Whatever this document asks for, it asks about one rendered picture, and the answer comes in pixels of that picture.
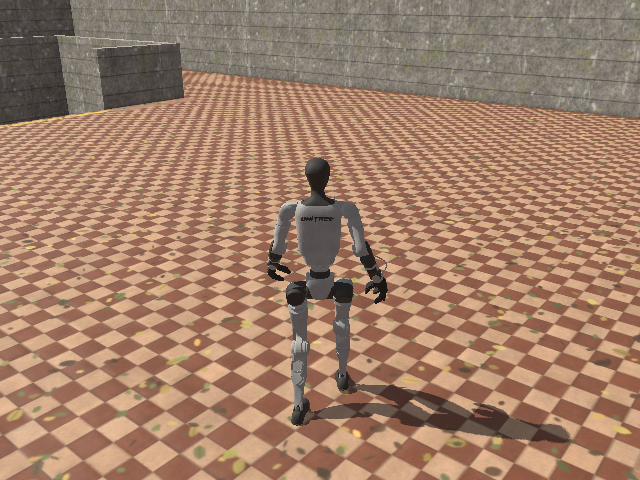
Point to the right robot foot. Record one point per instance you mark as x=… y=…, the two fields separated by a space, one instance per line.
x=342 y=383

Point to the left robot hand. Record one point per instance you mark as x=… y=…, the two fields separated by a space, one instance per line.
x=273 y=275

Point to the right robot hand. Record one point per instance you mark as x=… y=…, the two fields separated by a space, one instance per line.
x=379 y=287

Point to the robot right shin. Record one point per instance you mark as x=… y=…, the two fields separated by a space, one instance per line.
x=342 y=350

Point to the right robot forearm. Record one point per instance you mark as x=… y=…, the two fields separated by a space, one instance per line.
x=371 y=266

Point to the robot left upper arm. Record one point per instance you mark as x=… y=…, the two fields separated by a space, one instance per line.
x=286 y=212

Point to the robot right upper arm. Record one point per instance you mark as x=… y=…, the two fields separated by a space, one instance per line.
x=350 y=211

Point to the left robot forearm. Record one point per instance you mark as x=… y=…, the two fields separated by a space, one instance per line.
x=273 y=259

